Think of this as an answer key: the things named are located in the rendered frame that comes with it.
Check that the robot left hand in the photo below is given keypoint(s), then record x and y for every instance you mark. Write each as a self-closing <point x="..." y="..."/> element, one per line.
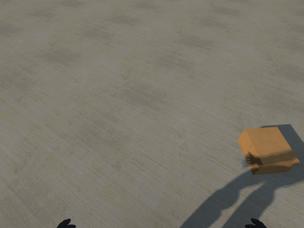
<point x="65" y="224"/>

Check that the robot right hand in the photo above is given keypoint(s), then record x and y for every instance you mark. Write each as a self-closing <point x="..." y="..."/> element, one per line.
<point x="256" y="224"/>

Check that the carton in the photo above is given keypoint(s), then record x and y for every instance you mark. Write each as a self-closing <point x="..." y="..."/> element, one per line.
<point x="266" y="151"/>

